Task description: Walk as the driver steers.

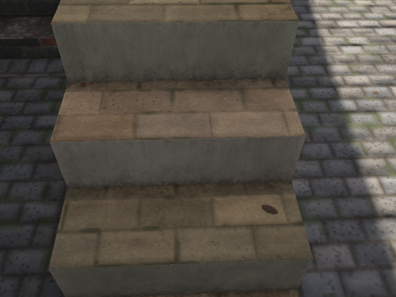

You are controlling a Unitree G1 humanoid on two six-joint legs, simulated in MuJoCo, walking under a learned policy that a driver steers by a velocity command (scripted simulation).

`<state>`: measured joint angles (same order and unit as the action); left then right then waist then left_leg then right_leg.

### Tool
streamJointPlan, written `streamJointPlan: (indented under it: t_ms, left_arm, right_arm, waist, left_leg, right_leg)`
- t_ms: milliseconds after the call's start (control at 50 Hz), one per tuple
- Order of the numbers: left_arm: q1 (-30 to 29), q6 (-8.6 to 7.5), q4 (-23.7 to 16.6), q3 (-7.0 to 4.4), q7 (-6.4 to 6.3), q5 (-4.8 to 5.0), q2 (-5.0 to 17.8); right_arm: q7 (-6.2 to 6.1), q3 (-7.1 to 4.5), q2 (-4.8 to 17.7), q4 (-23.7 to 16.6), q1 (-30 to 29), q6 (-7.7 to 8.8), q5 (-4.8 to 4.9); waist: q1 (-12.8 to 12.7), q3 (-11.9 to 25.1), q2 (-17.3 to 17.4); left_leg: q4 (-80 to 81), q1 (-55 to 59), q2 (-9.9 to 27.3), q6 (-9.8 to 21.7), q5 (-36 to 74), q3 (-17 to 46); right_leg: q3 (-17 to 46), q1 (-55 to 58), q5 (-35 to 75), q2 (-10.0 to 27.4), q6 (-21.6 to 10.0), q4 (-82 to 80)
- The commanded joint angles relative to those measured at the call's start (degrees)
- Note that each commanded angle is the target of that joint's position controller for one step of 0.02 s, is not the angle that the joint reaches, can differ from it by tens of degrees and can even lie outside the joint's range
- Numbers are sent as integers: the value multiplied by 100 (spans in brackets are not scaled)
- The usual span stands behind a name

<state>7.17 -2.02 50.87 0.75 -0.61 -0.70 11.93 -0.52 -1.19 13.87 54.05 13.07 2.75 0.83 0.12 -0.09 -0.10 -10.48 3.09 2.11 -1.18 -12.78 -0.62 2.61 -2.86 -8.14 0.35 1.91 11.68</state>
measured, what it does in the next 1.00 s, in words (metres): stands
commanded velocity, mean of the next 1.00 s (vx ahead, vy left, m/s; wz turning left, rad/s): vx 0.39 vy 0.00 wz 0.00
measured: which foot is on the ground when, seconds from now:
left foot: down 0.00-1.00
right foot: down 0.00-1.00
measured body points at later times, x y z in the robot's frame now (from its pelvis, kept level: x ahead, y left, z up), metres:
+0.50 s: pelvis -0.01 +0.00 +0.00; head -0.01 +0.00 +0.45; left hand +0.14 +0.23 -0.12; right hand +0.08 -0.26 -0.13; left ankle -0.08 +0.13 -0.75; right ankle -0.02 -0.14 -0.75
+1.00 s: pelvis -0.02 -0.01 +0.00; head -0.01 +0.00 +0.45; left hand +0.08 +0.25 -0.14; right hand +0.04 -0.28 -0.14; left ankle -0.08 +0.13 -0.75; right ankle -0.02 -0.14 -0.75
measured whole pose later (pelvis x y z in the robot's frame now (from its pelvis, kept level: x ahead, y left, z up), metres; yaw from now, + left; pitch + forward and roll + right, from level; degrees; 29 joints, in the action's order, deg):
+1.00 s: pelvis -0.02 -0.01 +0.00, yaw +0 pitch -1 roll -1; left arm 10.6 -0.6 54.2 -1.1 -1.0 -0.3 13.8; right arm 1.5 -1.3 14.9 56.2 14.3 2.3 0.1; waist 0.4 -1.0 0.0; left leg -14.7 0.1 2.9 -2.0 -13.6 -0.8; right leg 2.7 -5.7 -8.5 -0.3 1.2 15.3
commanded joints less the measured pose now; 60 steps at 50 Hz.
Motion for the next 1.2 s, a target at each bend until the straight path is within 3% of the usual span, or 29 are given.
streamJointPlan:
  t_ms: [20,600,680,820,840,920,1000,1020,1200]
  left_arm:
    - [-250,-80,-346,-100,-3,-2,507]
    - [-380,-96,-345,-86,36,-19,561]
    - [-152,-60,-223,-141,43,-9,659]
    - [14,61,-90,-208,34,-3,660]
    - [16,46,-46,-246,-14,39,789]
    - [186,69,11,-286,-62,44,781]
    - [318,97,67,-318,-54,49,787]
    - [282,102,85,-315,-51,88,798]
    - [540,143,211,-318,-48,74,793]
  right_arm:
    - [-10,-146,702,-251,28,55,-4]
    - [26,-125,715,-259,-164,86,-22]
    - [70,-170,817,-185,21,93,-43]
    - [106,-222,802,-80,182,59,-57]
    - [150,-161,734,-140,24,55,-77]
    - [204,-144,783,-27,165,20,-72]
    - [185,-140,831,31,278,1,-77]
    - [179,-117,779,27,186,7,-49]
    - [156,-82,798,152,382,-39,-52]
  waist:
    - [-2,129,32]
    - [1,144,22]
    - [10,171,52]
    - [4,45,49]
    - [30,82,-87]
    - [19,16,77]
    - [31,-47,19]
    - [41,4,33]
    - [46,-173,10]
  left_leg:
    - [25,-309,474,-4,2140,213]
    - [126,-367,509,-45,1773,215]
    - [-34,-365,516,-56,2142,159]
    - [-153,-600,491,-53,1657,104]
    - [-159,-663,470,-15,1573,114]
    - [-228,-793,444,-20,1360,94]
    - [-266,-866,438,-37,1135,94]
    - [-335,-887,403,-12,1064,111]
    - [-411,-1118,368,5,633,141]
  right_leg:
    - [275,319,1631,419,-81,68]
    - [312,337,1476,448,-79,-44]
    - [258,375,1896,440,-125,116]
    - [230,257,1574,409,-181,219]
    - [243,276,1626,393,-175,310]
    - [272,187,1492,403,-208,372]
    - [280,82,1363,381,-202,407]
    - [266,54,1340,359,-214,470]
    - [282,-210,931,311,-212,517]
